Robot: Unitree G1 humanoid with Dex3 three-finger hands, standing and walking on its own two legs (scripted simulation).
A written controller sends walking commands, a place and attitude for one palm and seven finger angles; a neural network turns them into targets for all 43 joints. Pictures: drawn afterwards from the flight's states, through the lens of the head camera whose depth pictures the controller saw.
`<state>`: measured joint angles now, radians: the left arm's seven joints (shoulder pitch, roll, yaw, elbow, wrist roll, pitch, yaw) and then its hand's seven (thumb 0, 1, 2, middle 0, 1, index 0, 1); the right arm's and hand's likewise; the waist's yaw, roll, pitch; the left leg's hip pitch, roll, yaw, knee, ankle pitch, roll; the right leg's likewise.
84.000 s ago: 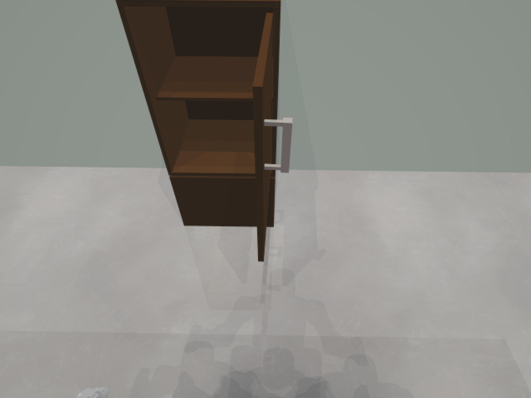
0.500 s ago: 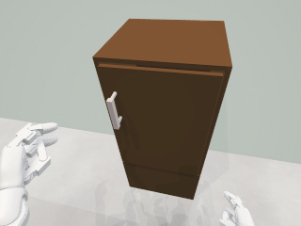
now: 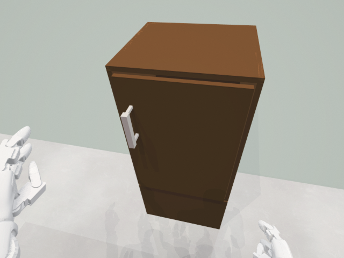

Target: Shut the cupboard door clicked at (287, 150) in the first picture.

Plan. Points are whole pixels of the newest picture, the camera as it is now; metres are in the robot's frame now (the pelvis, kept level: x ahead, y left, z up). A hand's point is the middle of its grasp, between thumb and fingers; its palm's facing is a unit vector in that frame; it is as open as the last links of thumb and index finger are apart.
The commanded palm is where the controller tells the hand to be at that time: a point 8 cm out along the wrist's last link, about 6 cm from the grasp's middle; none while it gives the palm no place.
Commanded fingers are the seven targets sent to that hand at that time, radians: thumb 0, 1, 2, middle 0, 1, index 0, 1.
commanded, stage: step back with the hand held close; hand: left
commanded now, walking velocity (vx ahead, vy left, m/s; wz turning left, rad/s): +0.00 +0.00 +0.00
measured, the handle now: (131, 127) +0.50 +0.21 +0.01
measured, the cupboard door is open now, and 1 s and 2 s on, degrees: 0 0 0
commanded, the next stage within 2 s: stop stepping back and stand still in 1.48 s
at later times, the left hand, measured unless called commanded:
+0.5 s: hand (25, 191) +0.17 +0.29 +0.15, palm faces +0.37 -0.78 -0.51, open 7.4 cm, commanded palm +0.11 +0.32 +0.17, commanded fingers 0.00 0.90 0.90 -0.20 -0.30 -0.20 -0.30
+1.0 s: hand out of the picture +0.10 +0.28 +0.16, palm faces +0.48 -0.77 -0.42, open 7.4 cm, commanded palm +0.03 +0.32 +0.17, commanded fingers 0.00 0.90 0.90 -0.20 -0.30 -0.20 -0.30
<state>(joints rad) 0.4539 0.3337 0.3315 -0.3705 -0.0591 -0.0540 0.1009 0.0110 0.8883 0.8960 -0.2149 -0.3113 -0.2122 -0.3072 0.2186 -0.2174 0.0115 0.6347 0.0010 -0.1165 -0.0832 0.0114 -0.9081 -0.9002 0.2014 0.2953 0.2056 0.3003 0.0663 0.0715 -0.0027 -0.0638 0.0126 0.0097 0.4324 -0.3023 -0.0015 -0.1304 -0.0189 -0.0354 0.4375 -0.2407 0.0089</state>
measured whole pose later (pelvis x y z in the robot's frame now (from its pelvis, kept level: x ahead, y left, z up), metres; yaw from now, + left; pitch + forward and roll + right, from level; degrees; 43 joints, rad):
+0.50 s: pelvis -0.03 +0.03 -0.01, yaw -1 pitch +0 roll +0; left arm 0.55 0.43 0.41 -0.46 -0.05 -0.13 0.13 0.01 0.89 0.90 -0.21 -0.30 -0.21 -0.30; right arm 0.20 -0.24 -0.03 0.55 0.01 0.01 -0.09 0.01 -0.91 -0.90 0.20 0.30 0.20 0.30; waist 0.00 0.02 0.01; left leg -0.24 -0.01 0.04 0.52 -0.29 0.03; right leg -0.31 -0.04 0.00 0.50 -0.19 0.04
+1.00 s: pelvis -0.11 +0.02 -0.02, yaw +0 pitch +0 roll -1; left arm 0.47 0.39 0.43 -0.49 -0.01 -0.22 0.18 0.01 0.89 0.90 -0.21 -0.30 -0.21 -0.30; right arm 0.26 -0.23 -0.01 0.59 0.00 -0.06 -0.07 0.01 -0.91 -0.90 0.20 0.30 0.21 0.30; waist -0.01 -0.01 -0.01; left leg -0.45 0.00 0.01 0.72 -0.37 0.03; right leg -0.45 -0.03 -0.03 0.57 -0.13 0.02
